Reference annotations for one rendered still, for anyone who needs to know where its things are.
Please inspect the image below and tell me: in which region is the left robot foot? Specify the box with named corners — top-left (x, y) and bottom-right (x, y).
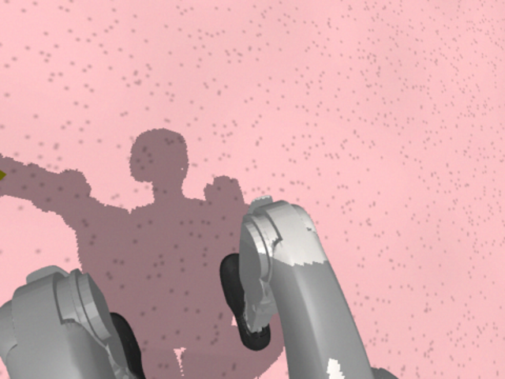
top-left (110, 313), bottom-right (146, 379)

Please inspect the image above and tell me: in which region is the right robot foot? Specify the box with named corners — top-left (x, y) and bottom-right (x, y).
top-left (219, 253), bottom-right (271, 351)

